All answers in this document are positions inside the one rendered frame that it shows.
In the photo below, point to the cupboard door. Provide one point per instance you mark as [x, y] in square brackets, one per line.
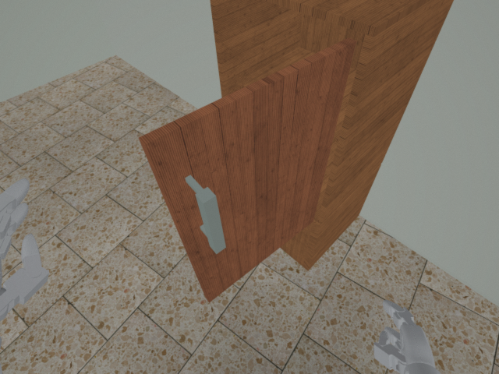
[263, 152]

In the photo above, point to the right robot hand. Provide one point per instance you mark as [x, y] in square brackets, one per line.
[409, 346]

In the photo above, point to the left robot hand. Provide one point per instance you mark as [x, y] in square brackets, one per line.
[25, 282]

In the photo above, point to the handle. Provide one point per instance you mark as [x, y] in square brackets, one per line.
[208, 205]

